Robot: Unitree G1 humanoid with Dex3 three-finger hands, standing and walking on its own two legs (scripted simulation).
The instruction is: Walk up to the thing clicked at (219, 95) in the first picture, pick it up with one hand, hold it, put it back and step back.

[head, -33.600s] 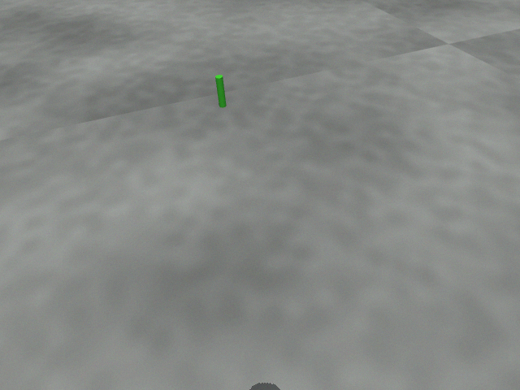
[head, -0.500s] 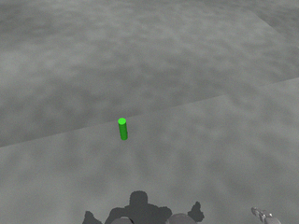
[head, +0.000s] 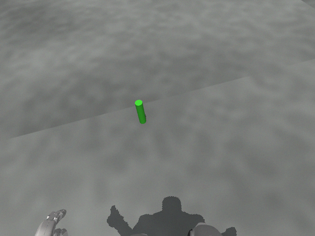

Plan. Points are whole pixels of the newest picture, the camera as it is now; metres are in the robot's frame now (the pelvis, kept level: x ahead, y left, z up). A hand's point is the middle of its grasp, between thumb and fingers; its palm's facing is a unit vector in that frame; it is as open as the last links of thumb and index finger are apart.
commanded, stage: step back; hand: left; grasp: from the side
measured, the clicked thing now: (140, 112) +0.93 +0.19 -0.64
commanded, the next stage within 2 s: stand in 1.34 s
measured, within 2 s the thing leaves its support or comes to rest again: neither
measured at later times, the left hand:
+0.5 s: hand out of the picture -0.09 +0.25 -0.13, palm faces -0.03 -0.91 -0.42, open 7.4 cm
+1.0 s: hand out of the picture -0.02 +0.25 -0.13, palm faces -0.01 -0.92 -0.40, open 7.4 cm
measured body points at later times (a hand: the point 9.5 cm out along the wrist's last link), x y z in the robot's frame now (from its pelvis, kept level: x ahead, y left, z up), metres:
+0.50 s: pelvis -0.13 -0.02 +0.01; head -0.12 -0.04 +0.46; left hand -0.08 +0.29 -0.11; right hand -0.03 -0.34 -0.12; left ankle -0.09 +0.12 -0.69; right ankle -0.15 -0.14 -0.72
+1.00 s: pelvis -0.12 -0.02 +0.01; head -0.11 -0.03 +0.46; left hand -0.02 +0.29 -0.10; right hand -0.07 -0.33 -0.13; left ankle -0.12 +0.12 -0.70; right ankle -0.09 -0.12 -0.72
